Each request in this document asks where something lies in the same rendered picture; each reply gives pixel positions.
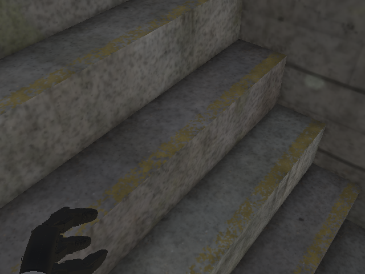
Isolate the left robot hand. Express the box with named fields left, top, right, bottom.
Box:
left=19, top=207, right=108, bottom=274

